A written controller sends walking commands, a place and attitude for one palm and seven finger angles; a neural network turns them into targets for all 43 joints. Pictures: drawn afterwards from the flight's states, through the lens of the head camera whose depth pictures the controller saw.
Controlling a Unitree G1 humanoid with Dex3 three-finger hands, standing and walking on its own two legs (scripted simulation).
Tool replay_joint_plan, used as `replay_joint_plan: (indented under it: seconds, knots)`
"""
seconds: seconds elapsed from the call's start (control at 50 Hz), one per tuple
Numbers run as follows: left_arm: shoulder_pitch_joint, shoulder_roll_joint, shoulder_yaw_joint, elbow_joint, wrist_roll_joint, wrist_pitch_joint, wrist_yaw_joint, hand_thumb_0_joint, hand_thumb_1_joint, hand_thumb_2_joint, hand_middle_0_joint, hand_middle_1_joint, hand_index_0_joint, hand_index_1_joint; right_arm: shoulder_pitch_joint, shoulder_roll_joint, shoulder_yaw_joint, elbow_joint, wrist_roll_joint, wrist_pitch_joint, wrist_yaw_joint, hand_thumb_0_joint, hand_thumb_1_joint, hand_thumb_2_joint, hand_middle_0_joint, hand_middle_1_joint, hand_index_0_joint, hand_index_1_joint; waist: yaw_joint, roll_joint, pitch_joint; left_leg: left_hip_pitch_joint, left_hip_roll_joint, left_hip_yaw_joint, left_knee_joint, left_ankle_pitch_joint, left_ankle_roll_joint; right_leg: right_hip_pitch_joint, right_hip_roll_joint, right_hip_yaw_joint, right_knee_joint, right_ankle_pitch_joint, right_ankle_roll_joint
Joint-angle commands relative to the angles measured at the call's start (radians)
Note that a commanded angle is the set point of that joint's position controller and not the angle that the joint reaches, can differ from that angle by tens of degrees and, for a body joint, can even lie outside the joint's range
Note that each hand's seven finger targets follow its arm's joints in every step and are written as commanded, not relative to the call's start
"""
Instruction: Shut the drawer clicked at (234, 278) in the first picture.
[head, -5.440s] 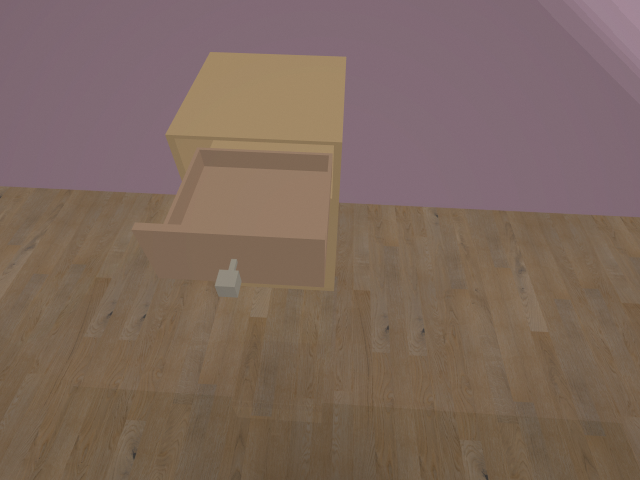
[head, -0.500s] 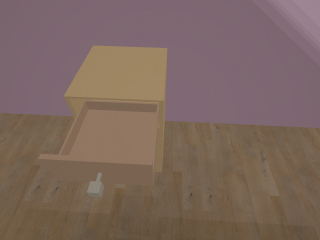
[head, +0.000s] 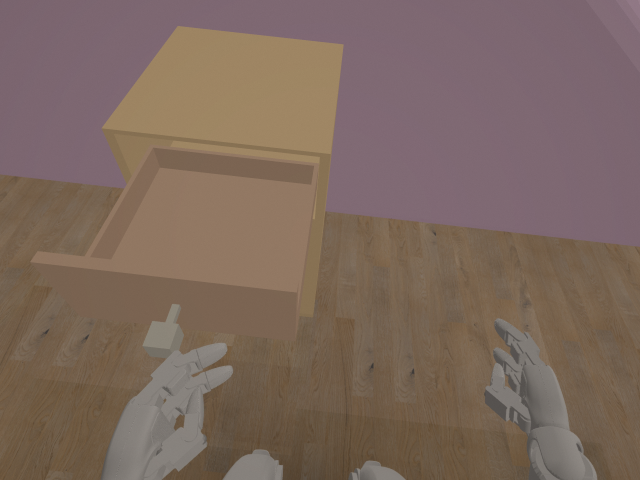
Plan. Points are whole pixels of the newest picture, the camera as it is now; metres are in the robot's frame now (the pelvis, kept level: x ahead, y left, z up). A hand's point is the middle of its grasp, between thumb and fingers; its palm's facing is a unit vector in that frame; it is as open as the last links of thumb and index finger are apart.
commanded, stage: raise the hand and make a fist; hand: left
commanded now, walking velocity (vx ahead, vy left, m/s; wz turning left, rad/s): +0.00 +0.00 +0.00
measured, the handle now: (168, 328) +0.34 +0.26 -0.10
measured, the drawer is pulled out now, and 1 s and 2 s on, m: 0.30 0.30 0.30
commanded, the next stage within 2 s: bring the fist close to the handle in 1.50 s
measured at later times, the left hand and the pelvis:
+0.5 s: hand (146, 443) +0.16 +0.20 +0.00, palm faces -0.01 -1.00 -0.05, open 3.6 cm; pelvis -0.03 -0.01 -0.03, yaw +0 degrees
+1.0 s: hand (123, 460) +0.15 +0.22 -0.01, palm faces -0.02 -1.00 -0.01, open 3.2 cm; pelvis -0.03 +0.03 -0.04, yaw +0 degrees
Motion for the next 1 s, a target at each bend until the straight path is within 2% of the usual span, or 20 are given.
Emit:
replay_joint_plan:
  seconds: [0.0, 0.02, 0.04, 0.06, 0.1, 0.14, 0.22, 0.24, 0.28, 0.32, 0.34, 0.4, 0.42, 0.46, 0.54, 0.66, 0.78, 0.84, 0.88, 0.98]
  knots:
    - [0.109, 0.140, 0.166, -0.348, -0.082, -0.054, 0.046, 0.000, 0.900, 0.900, -0.620, -0.755, -0.620, -0.755, -0.012, -0.067, -0.014, -0.180, 0.004, 0.016, -0.021, 0.000, -0.900, -0.900, 0.200, 0.300, 0.200, 0.300, 0.051, 0.138, -0.215, 0.050, -0.008, -0.044, -0.081, 0.364, -0.013, 0.120, 0.006, 0.040, -0.087, 0.382, -0.004]
    - [0.066, 0.154, 0.174, -0.387, -0.088, -0.070, 0.051, 0.000, 0.900, 0.900, -0.640, -0.777, -0.640, -0.777, 0.009, -0.061, -0.013, -0.168, 0.002, 0.018, -0.030, 0.000, -0.900, -0.900, 0.200, 0.300, 0.200, 0.300, 0.031, 0.155, -0.217, 0.049, -0.001, -0.050, -0.058, 0.367, -0.008, 0.096, 0.006, 0.049, -0.091, 0.383, 0.000]
    - [0.002, 0.177, 0.175, -0.432, -0.089, -0.091, 0.047, 0.000, 0.900, 0.900, -0.660, -0.798, -0.660, -0.798, 0.031, -0.066, -0.009, -0.154, 0.000, 0.016, -0.041, 0.000, -0.900, -0.900, 0.200, 0.300, 0.200, 0.300, -0.002, 0.122, -0.220, 0.031, 0.006, -0.061, -0.028, 0.354, -0.001, 0.068, 0.011, 0.059, -0.089, 0.376, 0.007]
    - [-0.024, 0.158, 0.147, -0.438, -0.094, -0.111, 0.027, 0.000, 0.900, 0.900, -0.680, -0.820, -0.680, -0.820, 0.033, -0.062, -0.005, -0.141, -0.003, 0.008, -0.049, 0.000, -0.900, -0.900, 0.200, 0.300, 0.200, 0.300, -0.020, 0.136, -0.217, 0.021, 0.012, -0.065, -0.004, 0.336, 0.002, 0.044, 0.007, 0.065, -0.094, 0.354, 0.011]
    - [-0.046, 0.155, 0.119, -0.393, -0.111, -0.132, -0.037, 0.000, 0.900, 0.900, -0.720, -0.863, -0.720, -0.863, 0.033, -0.075, 0.007, -0.116, 0.000, -0.016, -0.057, 0.000, -0.900, -0.900, 0.200, 0.300, 0.200, 0.300, -0.051, 0.128, -0.179, -0.035, 0.018, -0.077, 0.035, 0.280, 0.007, -0.007, 0.009, 0.072, -0.102, 0.277, 0.012]
    - [-0.114, 0.167, 0.100, -0.317, -0.127, -0.116, -0.107, 0.000, 0.900, 0.900, -0.760, -0.907, -0.760, -0.907, 0.029, -0.091, 0.020, -0.089, 0.010, -0.042, -0.067, 0.000, -0.900, -0.900, 0.200, 0.300, 0.200, 0.300, -0.086, 0.093, -0.138, -0.097, 0.022, -0.084, 0.077, 0.208, 0.015, -0.054, 0.010, 0.098, -0.123, 0.170, 0.015]
    - [-0.091, 0.245, 0.216, -0.235, -0.186, 0.003, -0.181, 0.000, 0.900, 0.900, -0.840, -0.993, -0.840, -0.993, 0.015, -0.101, 0.023, -0.083, 0.038, -0.064, -0.087, 0.000, -0.900, -0.900, 0.200, 0.300, 0.200, 0.300, -0.035, 0.037, -0.228, -0.167, 0.017, -0.078, 0.078, 0.140, 0.018, 0.043, -0.013, 0.146, -0.172, 0.009, 0.028]
    - [-0.062, 0.285, 0.275, -0.186, -0.190, 0.045, -0.176, 0.000, 0.900, 0.900, -0.860, -1.015, -0.860, -1.015, -0.003, -0.098, 0.021, -0.077, 0.043, -0.058, -0.091, 0.000, -0.900, -0.900, 0.200, 0.300, 0.200, 0.300, -0.009, 0.053, -0.231, -0.173, 0.017, -0.077, 0.073, 0.145, 0.014, 0.061, -0.015, 0.151, -0.174, 0.000, 0.027]
    - [-0.017, 0.277, 0.313, -0.244, -0.213, 0.091, -0.158, 0.000, 0.900, 0.900, -0.900, -1.058, -0.900, -1.058, -0.006, -0.079, 0.021, -0.096, 0.045, -0.050, -0.092, 0.000, -0.900, -0.900, 0.200, 0.300, 0.200, 0.300, 0.026, 0.052, -0.315, -0.150, 0.012, -0.076, 0.051, 0.194, 0.013, 0.147, -0.029, 0.154, -0.168, 0.064, 0.037]
    - [0.010, 0.265, 0.324, -0.261, -0.215, 0.110, -0.123, 0.000, 0.900, 0.900, -0.940, -1.102, -0.940, -1.102, -0.006, -0.062, 0.019, -0.093, 0.046, -0.046, -0.090, 0.000, -0.900, -0.900, 0.200, 0.300, 0.200, 0.300, 0.037, 0.048, -0.315, -0.143, 0.012, -0.077, 0.031, 0.212, 0.009, 0.163, -0.034, 0.147, -0.165, 0.115, 0.047]
    - [0.038, 0.263, 0.338, -0.214, -0.212, 0.121, -0.105, 0.000, 0.900, 0.900, -0.960, -1.123, -0.960, -1.123, -0.017, -0.058, 0.018, -0.087, 0.044, -0.037, -0.090, 0.000, -0.900, -0.900, 0.200, 0.300, 0.200, 0.300, 0.041, 0.011, -0.291, -0.162, 0.014, -0.081, 0.028, 0.207, 0.007, 0.156, -0.029, 0.141, -0.163, 0.111, 0.048]
    - [0.040, 0.248, 0.312, -0.233, -0.192, 0.084, -0.075, 0.000, 0.900, 0.900, -1.020, -1.188, -1.020, -1.188, -0.005, -0.058, 0.013, -0.079, 0.042, -0.034, -0.085, 0.000, -0.900, -0.900, 0.200, 0.300, 0.200, 0.300, 0.029, 0.035, -0.238, -0.162, 0.015, -0.080, 0.004, 0.192, 0.004, 0.106, -0.025, 0.117, -0.154, 0.084, 0.040]
    - [0.027, 0.226, 0.282, -0.223, -0.189, 0.072, -0.073, 0.000, 0.900, 0.900, -1.040, -1.210, -1.040, -1.210, -0.002, -0.062, 0.013, -0.079, 0.041, -0.037, -0.084, 0.000, -0.900, -0.900, 0.200, 0.300, 0.200, 0.300, 0.012, 0.020, -0.205, -0.168, 0.014, -0.081, 0.001, 0.170, 0.005, 0.075, -0.022, 0.111, -0.160, 0.047, 0.040]
    - [0.011, 0.244, 0.294, -0.189, -0.185, 0.041, -0.071, 0.000, 0.900, 0.900, -1.080, -1.253, -1.080, -1.253, 0.004, -0.072, 0.009, -0.072, 0.042, -0.036, -0.086, 0.000, -0.900, -0.900, 0.200, 0.300, 0.200, 0.300, 0.001, 0.010, -0.168, -0.190, 0.014, -0.081, 0.005, 0.135, 0.004, 0.037, -0.020, 0.114, -0.167, -0.021, 0.036]
    - [0.017, 0.246, 0.279, -0.201, -0.188, -0.012, -0.082, 0.000, 0.900, 0.900, -1.160, -1.340, -1.160, -1.340, 0.016, -0.091, 0.006, -0.079, 0.042, -0.052, -0.085, 0.000, -0.900, -0.900, 0.200, 0.300, 0.200, 0.300, -0.001, 0.063, -0.165, -0.156, 0.014, -0.085, -0.007, 0.122, 0.007, -0.025, -0.005, 0.078, -0.138, -0.047, 0.015]
    - [0.028, 0.236, 0.254, -0.278, -0.184, -0.050, -0.071, 0.000, 0.900, 0.900, -1.280, -1.470, -1.280, -1.470, 0.033, -0.106, 0.007, -0.094, 0.032, -0.064, -0.074, 0.000, -0.900, -0.900, 0.200, 0.300, 0.200, 0.300, 0.005, 0.136, -0.221, -0.066, 0.014, -0.106, -0.031, 0.160, 0.002, -0.079, 0.009, 0.011, -0.063, 0.043, 0.003]
    - [0.059, 0.200, 0.173, -0.335, -0.142, 0.004, -0.043, 0.000, 0.900, 0.900, -1.400, -1.600, -1.400, -1.600, 0.030, -0.114, 0.014, -0.129, 0.028, -0.040, -0.059, 0.000, -0.900, -0.900, 0.200, 0.300, 0.200, 0.300, -0.005, 0.165, -0.219, -0.007, 0.022, -0.148, -0.067, 0.144, -0.011, -0.148, 0.013, -0.036, -0.024, 0.066, 0.004]
    - [0.049, 0.224, 0.194, -0.338, -0.128, 0.034, -0.023, 0.000, 0.900, 0.900, -1.400, -1.600, -1.400, -1.600, 0.025, -0.115, 0.019, -0.139, 0.028, -0.019, -0.059, 0.000, -0.900, -0.900, 0.200, 0.300, 0.200, 0.300, 0.000, 0.156, -0.196, -0.016, 0.025, -0.170, -0.083, 0.116, -0.023, -0.166, 0.018, -0.047, -0.010, 0.059, 0.001]
    - [0.083, 0.197, 0.165, -0.367, -0.123, 0.045, -0.019, 0.000, 0.900, 0.900, -1.400, -1.600, -1.400, -1.600, 0.027, -0.110, 0.022, -0.157, 0.026, -0.010, -0.052, 0.000, -0.900, -0.900, 0.200, 0.300, 0.200, 0.300, 0.008, 0.167, -0.218, 0.012, 0.028, -0.175, -0.088, 0.145, -0.033, -0.166, 0.015, -0.053, -0.002, 0.068, 0.001]
    - [0.066, 0.183, 0.133, -0.395, -0.109, 0.057, -0.009, 0.000, 0.900, 0.900, -1.400, -1.600, -1.400, -1.600, 0.031, -0.112, 0.029, -0.170, 0.022, 0.008, -0.046, 0.000, -0.900, -0.900, 0.200, 0.300, 0.200, 0.300, -0.001, 0.165, -0.218, 0.018, 0.033, -0.200, -0.082, 0.155, -0.050, -0.206, 0.016, -0.060, 0.025, 0.069, 0.004]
